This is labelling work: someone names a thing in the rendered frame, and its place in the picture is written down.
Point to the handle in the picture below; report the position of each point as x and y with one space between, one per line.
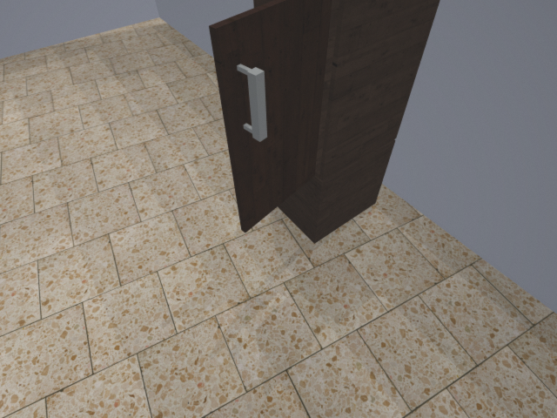
256 86

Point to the cupboard door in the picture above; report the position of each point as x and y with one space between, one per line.
288 40

